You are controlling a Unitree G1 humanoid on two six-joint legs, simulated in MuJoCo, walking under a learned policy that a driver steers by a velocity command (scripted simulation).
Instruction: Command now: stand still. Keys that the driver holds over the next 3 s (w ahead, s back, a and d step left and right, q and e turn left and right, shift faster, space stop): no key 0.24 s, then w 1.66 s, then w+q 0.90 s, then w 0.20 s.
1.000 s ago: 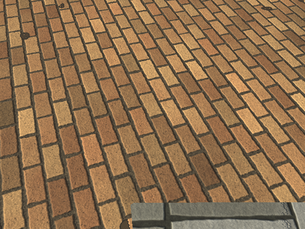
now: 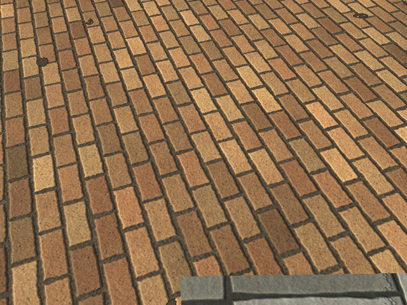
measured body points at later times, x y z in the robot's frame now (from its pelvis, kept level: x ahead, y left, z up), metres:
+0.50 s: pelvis +0.04 +0.02 -0.01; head +0.04 +0.03 +0.44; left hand +0.02 +0.27 -0.16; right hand +0.05 -0.23 -0.16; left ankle +0.02 +0.13 -0.74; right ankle -0.02 -0.13 -0.74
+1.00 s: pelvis +0.28 -0.03 -0.01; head +0.32 -0.03 +0.43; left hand +0.47 +0.22 -0.12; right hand +0.23 -0.28 -0.16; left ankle +0.09 +0.13 -0.65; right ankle +0.38 -0.11 -0.74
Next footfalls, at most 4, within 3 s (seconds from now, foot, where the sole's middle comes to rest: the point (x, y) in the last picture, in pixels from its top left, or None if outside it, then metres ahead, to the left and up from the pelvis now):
0.92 right None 0.42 -0.12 -0.77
1.46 left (176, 243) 0.74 0.12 -0.77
2.02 right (236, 173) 1.05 -0.12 -0.77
2.56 left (168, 133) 1.30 0.17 -0.77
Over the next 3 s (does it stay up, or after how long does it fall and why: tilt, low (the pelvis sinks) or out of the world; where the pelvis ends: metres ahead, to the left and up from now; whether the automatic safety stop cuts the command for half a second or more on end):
stays up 1.39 0.12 0.00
